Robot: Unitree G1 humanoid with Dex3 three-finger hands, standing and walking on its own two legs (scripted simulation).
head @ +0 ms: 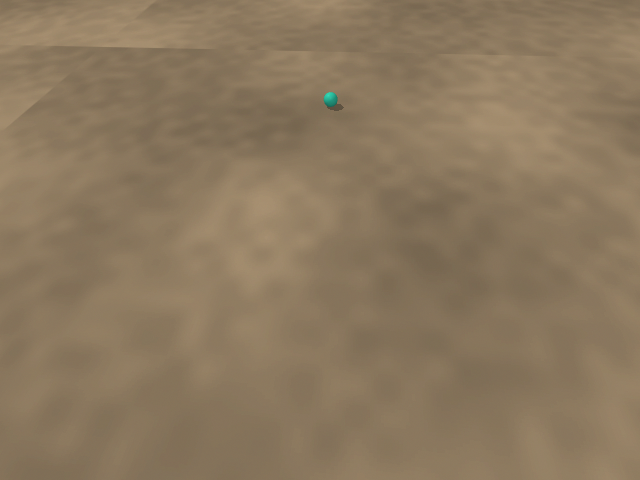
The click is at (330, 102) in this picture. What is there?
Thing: free ball
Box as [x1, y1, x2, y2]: [324, 92, 337, 106]
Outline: 329,92 324,96 324,102 328,106 332,106 335,104 337,98 334,93
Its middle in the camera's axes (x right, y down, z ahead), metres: +0.07 -0.85 +2.40
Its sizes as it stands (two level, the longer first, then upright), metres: 0.086 0.086 0.086
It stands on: the floor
